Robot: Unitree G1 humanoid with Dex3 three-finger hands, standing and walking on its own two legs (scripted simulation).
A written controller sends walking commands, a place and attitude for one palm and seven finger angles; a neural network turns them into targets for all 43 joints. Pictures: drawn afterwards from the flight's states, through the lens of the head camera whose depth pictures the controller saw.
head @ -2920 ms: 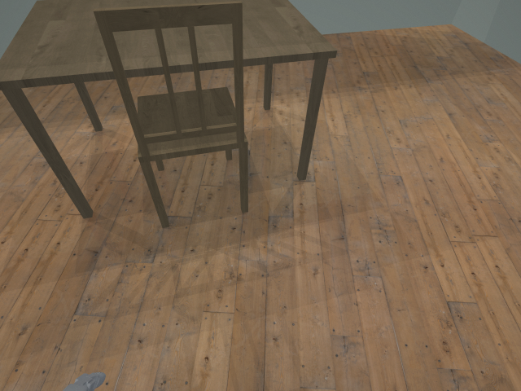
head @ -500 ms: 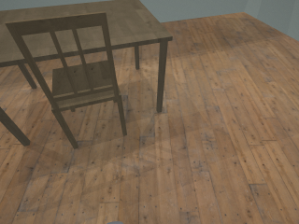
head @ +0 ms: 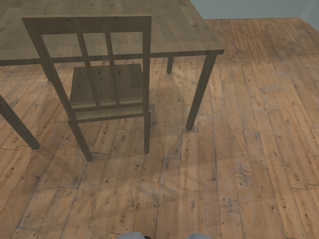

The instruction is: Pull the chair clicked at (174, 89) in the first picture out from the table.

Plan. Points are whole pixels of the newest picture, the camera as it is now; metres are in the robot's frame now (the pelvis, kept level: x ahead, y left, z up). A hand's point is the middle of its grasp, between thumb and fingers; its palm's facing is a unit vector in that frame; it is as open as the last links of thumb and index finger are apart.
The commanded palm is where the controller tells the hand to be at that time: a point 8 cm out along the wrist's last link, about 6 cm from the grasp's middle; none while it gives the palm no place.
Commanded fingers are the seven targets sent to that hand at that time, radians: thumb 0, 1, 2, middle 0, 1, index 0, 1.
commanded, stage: turn to face it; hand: left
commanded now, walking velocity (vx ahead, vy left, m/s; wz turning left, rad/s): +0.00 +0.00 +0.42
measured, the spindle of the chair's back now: (90, 75) +0.69 +0.34 -0.05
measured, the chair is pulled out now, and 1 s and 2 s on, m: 0.00 0.00 0.00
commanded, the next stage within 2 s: take the last steps up to it in 0.42 s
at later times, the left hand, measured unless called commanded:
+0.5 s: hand out of the picture +0.09 +0.18 -0.15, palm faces +0.17 -0.96 -0.24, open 7.4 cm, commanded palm none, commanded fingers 0.00 0.90 0.90 -0.20 -0.30 -0.20 -0.30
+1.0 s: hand out of the picture -0.06 +0.08 -0.14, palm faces +0.41 -0.89 -0.17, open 7.4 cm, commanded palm none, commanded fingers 0.00 0.90 0.90 -0.20 -0.30 -0.20 -0.30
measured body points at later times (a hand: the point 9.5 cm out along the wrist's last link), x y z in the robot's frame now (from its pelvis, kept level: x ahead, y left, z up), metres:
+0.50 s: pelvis +0.03 -0.03 +0.01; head +0.05 -0.03 +0.46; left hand +0.08 +0.23 -0.13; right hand +0.08 -0.26 -0.14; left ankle +0.09 +0.04 -0.73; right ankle +0.03 -0.16 -0.70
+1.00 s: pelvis +0.09 -0.02 +0.02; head +0.11 -0.02 +0.47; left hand -0.08 +0.13 -0.13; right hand +0.23 -0.23 -0.14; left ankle +0.08 +0.14 -0.68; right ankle +0.03 -0.15 -0.73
